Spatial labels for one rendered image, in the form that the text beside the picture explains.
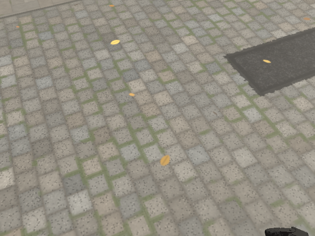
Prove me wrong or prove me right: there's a robot right hand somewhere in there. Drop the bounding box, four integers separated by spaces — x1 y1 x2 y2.
265 226 309 236

